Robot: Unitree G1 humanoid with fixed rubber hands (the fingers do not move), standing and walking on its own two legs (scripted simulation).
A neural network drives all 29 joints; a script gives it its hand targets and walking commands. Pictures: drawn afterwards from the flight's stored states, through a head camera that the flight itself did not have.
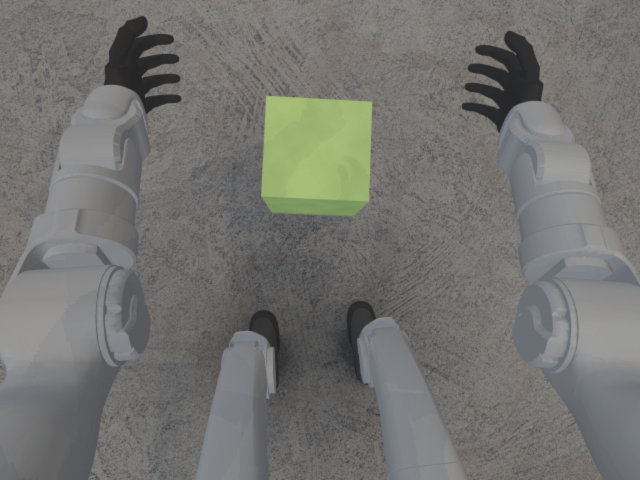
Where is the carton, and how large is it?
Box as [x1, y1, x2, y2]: [261, 96, 371, 216]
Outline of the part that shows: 266,96 261,196 272,212 352,216 368,201 371,102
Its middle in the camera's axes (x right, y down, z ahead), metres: -0.01 -0.17 +0.88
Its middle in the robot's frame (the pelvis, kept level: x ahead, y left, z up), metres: +0.56 -0.04 -0.54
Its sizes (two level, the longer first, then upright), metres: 0.210 0.200 0.250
